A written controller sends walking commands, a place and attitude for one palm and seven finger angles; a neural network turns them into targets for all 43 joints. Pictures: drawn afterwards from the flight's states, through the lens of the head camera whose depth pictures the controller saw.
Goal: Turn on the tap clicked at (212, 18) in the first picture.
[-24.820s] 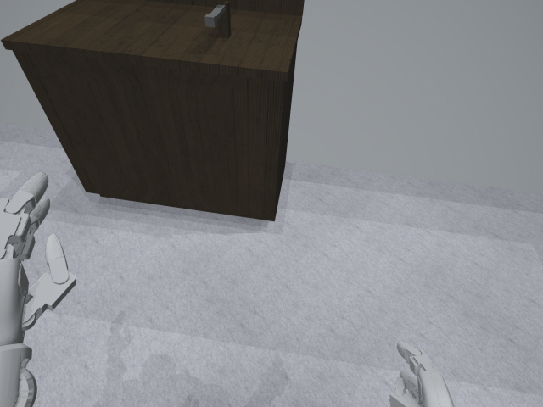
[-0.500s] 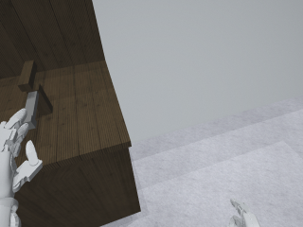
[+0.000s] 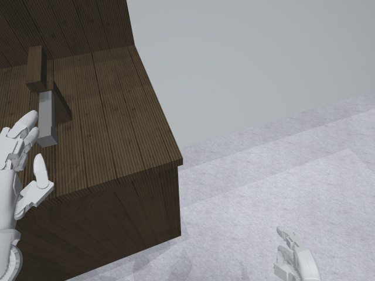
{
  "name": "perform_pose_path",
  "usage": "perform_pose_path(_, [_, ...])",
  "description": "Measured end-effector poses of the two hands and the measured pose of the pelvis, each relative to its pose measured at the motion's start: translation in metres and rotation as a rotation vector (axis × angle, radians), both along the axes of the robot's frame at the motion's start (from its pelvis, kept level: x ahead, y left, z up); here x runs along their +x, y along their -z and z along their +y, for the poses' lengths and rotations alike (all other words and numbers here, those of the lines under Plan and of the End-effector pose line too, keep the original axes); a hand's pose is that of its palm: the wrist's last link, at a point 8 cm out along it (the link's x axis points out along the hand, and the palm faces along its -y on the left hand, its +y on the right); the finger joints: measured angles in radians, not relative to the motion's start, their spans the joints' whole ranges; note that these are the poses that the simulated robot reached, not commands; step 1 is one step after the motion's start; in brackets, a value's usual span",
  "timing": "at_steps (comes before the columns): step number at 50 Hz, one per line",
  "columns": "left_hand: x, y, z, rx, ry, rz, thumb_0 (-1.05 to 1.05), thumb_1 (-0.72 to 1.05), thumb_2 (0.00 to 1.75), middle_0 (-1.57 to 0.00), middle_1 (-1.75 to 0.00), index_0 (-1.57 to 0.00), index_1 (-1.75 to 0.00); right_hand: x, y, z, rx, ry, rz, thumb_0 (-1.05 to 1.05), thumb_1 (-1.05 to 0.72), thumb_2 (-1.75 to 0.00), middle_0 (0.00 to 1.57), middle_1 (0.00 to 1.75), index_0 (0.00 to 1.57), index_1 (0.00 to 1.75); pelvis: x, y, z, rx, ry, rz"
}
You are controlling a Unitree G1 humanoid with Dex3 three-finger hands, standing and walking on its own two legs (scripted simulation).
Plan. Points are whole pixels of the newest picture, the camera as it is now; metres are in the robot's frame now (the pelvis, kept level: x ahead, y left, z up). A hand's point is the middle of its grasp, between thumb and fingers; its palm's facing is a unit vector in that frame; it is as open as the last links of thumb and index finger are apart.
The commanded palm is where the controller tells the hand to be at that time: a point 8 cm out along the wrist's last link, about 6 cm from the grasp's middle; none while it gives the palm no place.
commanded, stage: come to a stop and stand still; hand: left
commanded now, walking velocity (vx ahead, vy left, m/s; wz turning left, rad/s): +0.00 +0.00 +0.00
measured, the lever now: (46, 136) +0.34 +0.30 +0.12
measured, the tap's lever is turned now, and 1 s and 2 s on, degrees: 0 0 0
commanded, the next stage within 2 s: look again from close up in 0.52 s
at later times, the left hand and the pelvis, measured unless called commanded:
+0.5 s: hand (16, 170) +0.25 +0.30 +0.15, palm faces +0.36 -0.85 -0.39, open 7.4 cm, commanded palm +0.19 +0.33 +0.17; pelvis +0.03 +0.05 +0.00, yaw +1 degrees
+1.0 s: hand (30, 192) +0.22 +0.26 +0.15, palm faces +0.41 -0.85 -0.34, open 7.4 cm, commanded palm +0.16 +0.29 +0.17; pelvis +0.00 +0.01 +0.00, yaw +2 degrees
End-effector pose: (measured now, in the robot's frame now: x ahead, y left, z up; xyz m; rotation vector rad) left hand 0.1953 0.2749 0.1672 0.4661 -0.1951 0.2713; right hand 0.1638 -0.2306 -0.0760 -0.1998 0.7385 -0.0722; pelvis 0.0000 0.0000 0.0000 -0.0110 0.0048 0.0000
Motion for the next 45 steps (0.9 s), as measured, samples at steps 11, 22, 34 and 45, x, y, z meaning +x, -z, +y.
perform_pose_path(11, [0.001,0.004,0.073,0.004,-0.115,-0.090,0.02,0.88,0.90,-0.22,-0.30,-0.22,-0.31,0.012,-0.006,0.051,-0.069,-0.068,0.006,0.01,-0.90,-0.90,0.20,0.30,0.21,0.30,0.016,0.005,0.034,0.001,-0.024,-0.020])
perform_pose_path(22, [0.019,-0.005,0.057,-0.012,-0.022,-0.117,0.02,0.89,0.90,-0.21,-0.30,-0.21,-0.30,0.054,-0.014,0.089,0.020,-0.101,-0.115,0.01,-0.90,-0.90,0.21,0.30,0.21,0.30,0.030,0.006,0.053,0.005,-0.005,-0.015])
perform_pose_path(34, [-0.006,-0.008,0.050,-0.007,-0.092,-0.102,0.02,0.89,0.90,-0.21,-0.30,-0.21,-0.31,0.036,-0.008,0.056,-0.035,-0.096,-0.029,0.01,-0.90,-0.90,0.21,0.30,0.21,0.30,0.019,0.003,0.032,0.000,-0.026,-0.020])
perform_pose_path(45, [-0.020,0.002,0.029,-0.055,-0.120,-0.062,0.02,0.89,0.90,-0.21,-0.30,-0.21,-0.31,0.016,-0.012,0.017,-0.065,-0.030,-0.049,0.01,-0.90,-0.90,0.20,0.30,0.21,0.30,0.008,0.000,0.011,-0.007,-0.027,-0.022])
